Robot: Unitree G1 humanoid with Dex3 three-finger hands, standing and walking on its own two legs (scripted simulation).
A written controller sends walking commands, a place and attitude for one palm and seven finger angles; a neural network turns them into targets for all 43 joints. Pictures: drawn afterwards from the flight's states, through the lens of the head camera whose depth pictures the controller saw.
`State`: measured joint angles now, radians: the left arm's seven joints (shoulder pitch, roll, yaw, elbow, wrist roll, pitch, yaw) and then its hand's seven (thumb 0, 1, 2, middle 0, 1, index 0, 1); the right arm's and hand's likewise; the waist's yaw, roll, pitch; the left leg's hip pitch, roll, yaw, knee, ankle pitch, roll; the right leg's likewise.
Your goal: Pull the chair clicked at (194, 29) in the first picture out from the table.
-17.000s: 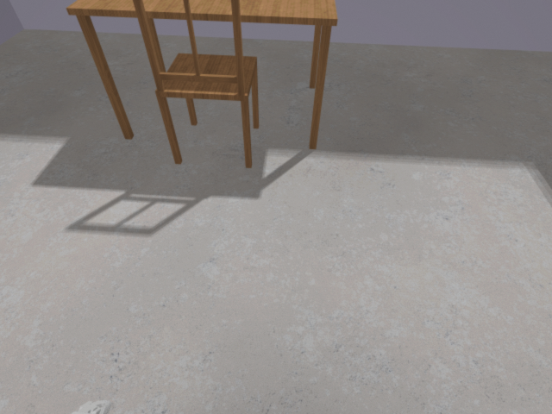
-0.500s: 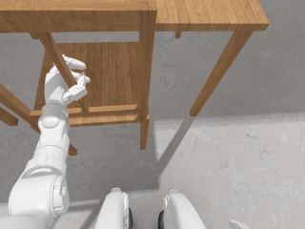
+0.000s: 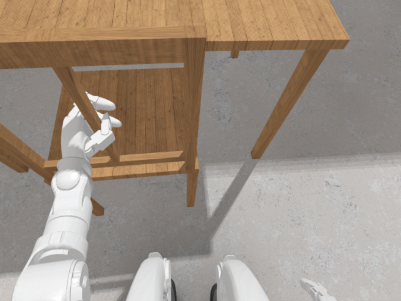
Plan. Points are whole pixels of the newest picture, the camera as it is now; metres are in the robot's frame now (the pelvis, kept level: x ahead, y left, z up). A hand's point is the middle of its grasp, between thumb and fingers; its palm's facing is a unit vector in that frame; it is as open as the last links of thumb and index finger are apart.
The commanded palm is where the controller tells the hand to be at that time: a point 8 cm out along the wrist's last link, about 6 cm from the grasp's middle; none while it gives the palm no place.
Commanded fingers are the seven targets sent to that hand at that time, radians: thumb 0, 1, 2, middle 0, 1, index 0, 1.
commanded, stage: hook a spindle and tug to test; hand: left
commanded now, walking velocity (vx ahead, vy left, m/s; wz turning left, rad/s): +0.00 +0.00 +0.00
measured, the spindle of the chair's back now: (96, 124) +0.45 +0.20 +0.03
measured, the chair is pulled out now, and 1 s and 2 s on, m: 0.02 0.15 0.23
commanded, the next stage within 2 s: step backward, pulling the chair out in 0.08 s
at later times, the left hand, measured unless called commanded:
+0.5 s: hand (108, 140) +0.41 +0.16 +0.04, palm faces +0.09 -0.98 -0.18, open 4.9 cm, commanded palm +0.40 +0.21 +0.04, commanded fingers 0.00 0.90 0.90 -0.50 -1.45 -0.50 -1.45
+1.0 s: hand (117, 189) +0.31 +0.14 +0.04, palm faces +0.06 -0.98 -0.19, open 4.9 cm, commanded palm +0.32 +0.19 +0.05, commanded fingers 0.00 0.90 0.90 -0.50 -1.45 -0.50 -1.45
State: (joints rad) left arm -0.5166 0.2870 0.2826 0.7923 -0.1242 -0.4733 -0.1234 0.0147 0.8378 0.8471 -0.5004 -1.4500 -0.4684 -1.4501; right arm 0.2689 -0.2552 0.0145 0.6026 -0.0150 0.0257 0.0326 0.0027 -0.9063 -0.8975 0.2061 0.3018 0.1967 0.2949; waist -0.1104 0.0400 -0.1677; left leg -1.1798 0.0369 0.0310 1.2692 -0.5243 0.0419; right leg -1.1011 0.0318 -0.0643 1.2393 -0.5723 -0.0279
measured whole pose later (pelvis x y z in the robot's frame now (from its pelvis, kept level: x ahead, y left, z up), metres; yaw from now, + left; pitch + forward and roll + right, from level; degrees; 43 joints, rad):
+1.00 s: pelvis -0.05 -0.01 +0.10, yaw +1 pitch +4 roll -1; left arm -0.52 0.20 0.06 1.10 -0.08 -0.20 0.09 0.02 0.76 0.82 -0.37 -1.19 -0.50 -1.45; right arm 0.22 -0.26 0.01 0.74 0.08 0.01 -0.12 0.00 -0.90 -0.90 0.21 0.30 0.20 0.30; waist -0.06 0.05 0.10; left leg -0.50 0.03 0.05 0.58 -0.17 0.02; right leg -0.44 0.05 -0.04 0.56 -0.20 -0.03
